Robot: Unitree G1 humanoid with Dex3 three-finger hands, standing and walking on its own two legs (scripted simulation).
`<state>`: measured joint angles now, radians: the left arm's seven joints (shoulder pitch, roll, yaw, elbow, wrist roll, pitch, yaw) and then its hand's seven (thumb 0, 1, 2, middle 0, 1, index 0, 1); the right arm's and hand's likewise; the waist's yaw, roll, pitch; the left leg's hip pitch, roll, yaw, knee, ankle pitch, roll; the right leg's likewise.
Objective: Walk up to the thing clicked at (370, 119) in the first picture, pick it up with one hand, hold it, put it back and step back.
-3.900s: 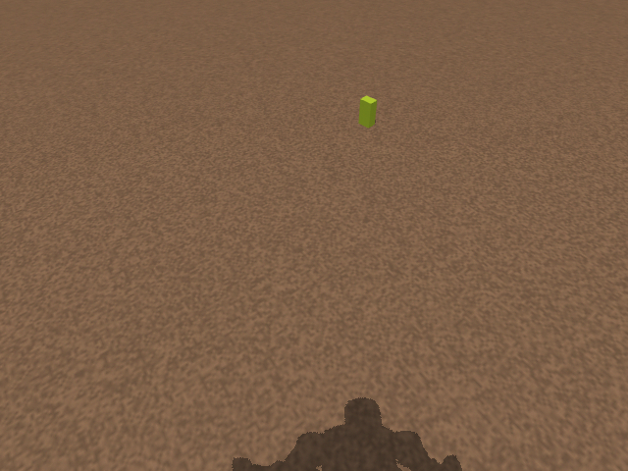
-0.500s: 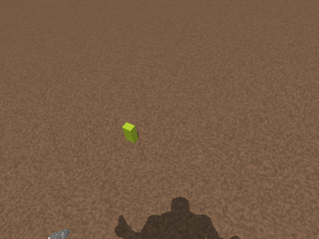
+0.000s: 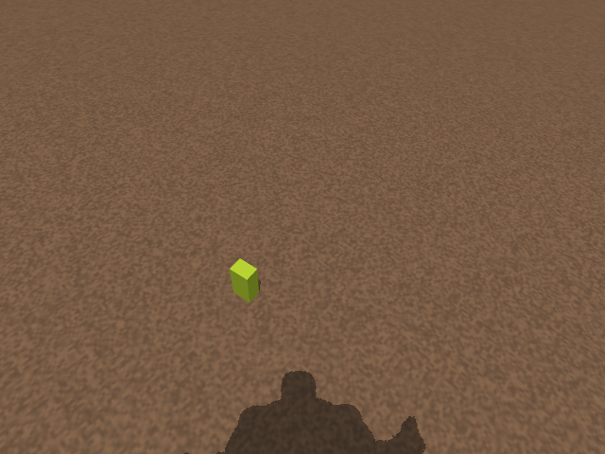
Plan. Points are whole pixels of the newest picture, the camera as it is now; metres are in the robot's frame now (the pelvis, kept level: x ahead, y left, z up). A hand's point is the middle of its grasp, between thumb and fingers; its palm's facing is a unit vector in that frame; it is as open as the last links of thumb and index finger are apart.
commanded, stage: walk up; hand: left
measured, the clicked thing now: (244, 281) +0.80 +0.20 -0.68
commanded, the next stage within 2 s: none
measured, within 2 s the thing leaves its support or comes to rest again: neither
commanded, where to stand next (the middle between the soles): +0.41 +0.00 m, yaw -2 degrees
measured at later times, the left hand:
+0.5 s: hand (156, 381) +0.26 +0.24 -0.11, palm faces -0.05 -0.90 -0.42, open 7.4 cm
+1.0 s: hand (151, 330) +0.36 +0.28 -0.16, palm faces -0.09 -0.94 -0.34, open 7.4 cm
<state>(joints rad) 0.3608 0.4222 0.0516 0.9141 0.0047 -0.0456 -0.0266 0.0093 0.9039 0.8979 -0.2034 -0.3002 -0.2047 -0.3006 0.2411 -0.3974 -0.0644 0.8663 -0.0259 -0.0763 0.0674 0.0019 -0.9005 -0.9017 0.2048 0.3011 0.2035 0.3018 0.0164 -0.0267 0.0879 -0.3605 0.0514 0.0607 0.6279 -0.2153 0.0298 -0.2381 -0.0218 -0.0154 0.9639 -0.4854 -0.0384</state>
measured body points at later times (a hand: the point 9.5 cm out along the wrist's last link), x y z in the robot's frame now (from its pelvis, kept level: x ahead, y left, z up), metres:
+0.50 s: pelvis +0.16 -0.03 +0.00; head +0.18 -0.07 +0.45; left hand +0.26 +0.28 -0.08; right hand +0.19 -0.35 -0.14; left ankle +0.10 +0.10 -0.68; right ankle +0.23 -0.15 -0.72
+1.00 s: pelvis +0.29 +0.02 +0.00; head +0.31 +0.05 +0.45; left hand +0.36 +0.33 -0.13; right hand +0.33 -0.31 -0.09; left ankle +0.36 +0.12 -0.72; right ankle +0.27 -0.13 -0.67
